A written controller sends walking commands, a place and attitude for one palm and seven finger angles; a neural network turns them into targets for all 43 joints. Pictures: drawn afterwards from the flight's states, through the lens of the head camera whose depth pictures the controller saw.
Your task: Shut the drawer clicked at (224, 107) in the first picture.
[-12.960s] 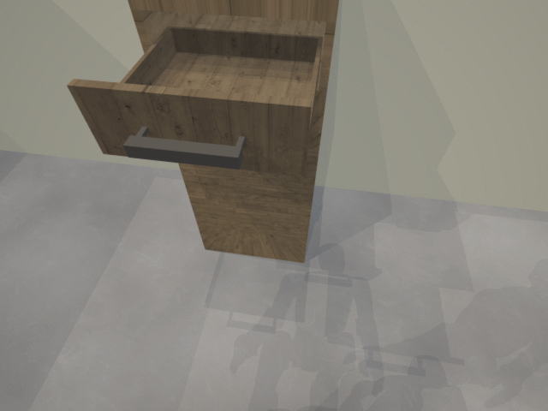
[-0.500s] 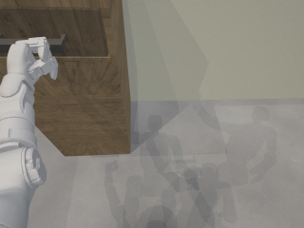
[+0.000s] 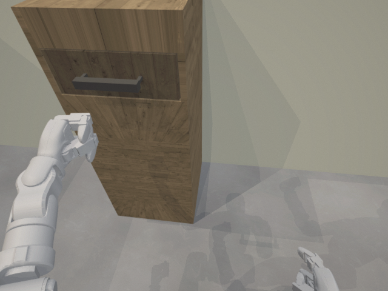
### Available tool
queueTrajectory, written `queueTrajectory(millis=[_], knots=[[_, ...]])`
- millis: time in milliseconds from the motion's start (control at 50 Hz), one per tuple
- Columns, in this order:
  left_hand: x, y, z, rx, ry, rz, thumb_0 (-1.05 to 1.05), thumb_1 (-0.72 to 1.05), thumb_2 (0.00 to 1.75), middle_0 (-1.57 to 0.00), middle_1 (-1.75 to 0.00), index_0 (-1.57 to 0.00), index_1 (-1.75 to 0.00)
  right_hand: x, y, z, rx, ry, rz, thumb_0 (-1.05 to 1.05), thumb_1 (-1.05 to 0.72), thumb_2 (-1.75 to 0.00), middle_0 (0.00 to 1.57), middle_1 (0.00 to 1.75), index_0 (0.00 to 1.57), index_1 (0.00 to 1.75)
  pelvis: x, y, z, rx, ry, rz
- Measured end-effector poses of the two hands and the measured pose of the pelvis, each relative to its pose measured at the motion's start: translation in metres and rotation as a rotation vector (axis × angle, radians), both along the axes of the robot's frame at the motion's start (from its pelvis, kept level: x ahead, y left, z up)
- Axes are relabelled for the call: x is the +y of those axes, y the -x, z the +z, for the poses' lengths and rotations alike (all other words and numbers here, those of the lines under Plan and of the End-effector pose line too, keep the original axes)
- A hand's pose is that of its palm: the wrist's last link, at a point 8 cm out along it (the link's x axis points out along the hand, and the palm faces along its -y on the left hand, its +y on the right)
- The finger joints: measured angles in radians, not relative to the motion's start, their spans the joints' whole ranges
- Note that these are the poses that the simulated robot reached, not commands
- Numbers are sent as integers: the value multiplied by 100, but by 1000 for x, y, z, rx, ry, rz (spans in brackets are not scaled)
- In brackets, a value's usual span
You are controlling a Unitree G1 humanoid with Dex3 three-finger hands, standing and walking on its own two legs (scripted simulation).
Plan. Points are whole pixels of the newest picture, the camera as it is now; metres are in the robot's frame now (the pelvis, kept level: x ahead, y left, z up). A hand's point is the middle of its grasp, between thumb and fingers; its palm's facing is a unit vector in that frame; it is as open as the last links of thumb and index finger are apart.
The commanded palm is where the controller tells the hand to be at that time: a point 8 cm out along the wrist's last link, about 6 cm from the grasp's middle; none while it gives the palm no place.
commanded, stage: draw the hand back to the body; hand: left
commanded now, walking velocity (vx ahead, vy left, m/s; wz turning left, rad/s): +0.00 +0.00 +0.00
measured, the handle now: (109, 80) +0.63 +0.28 +0.13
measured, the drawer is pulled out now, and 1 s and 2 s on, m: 0.00 0.00 0.00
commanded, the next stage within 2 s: step back with the hand held close in 0.82 s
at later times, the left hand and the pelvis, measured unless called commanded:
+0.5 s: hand (58, 193) +0.23 +0.23 +0.17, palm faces +0.35 -0.88 -0.33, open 3.2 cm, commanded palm +0.17 +0.27 +0.18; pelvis +0.00 +0.00 +0.02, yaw -1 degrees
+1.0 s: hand (35, 214) +0.19 +0.24 +0.18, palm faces +0.40 -0.83 -0.38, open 3.2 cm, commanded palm +0.14 +0.28 +0.19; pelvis +0.01 +0.00 +0.02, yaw +0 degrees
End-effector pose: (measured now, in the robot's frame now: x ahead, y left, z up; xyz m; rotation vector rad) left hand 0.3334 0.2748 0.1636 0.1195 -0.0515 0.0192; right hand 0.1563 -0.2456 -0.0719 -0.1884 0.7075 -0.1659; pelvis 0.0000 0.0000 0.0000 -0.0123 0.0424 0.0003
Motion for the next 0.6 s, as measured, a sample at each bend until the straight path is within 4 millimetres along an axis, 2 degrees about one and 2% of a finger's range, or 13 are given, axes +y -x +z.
queueTrajectory(millis=[140,240,360,520,600], knots=[[-4,48,-8,-36,-106,213,1,90,90,-140,-160,-140,-160,14,-5,4,-11,-17,42,1,-91,-90,20,30,20,30,-2,8,8,-45,-9,-2],[-1,78,2,-97,-146,292,1,90,90,-141,-160,-141,-160,20,-2,2,6,-20,57,1,-91,-90,20,30,20,30,-4,7,12,-78,-10,-3],[0,108,21,-161,-206,322,1,90,90,-141,-160,-141,-160,22,-3,0,11,-34,64,1,-91,-90,20,30,20,30,-4,3,16,-106,-12,-8],[-6,147,17,-124,-254,316,1,90,90,-141,-160,-141,-160,20,-13,4,-8,-30,65,1,-91,-90,20,30,20,30,-4,-3,18,-123,-11,-11],[-6,168,22,-123,-289,326,1,89,90,-141,-160,-141,-160,19,-20,9,-31,-20,71,1,-91,-90,20,30,20,30,-4,-6,18,-125,-9,-10]])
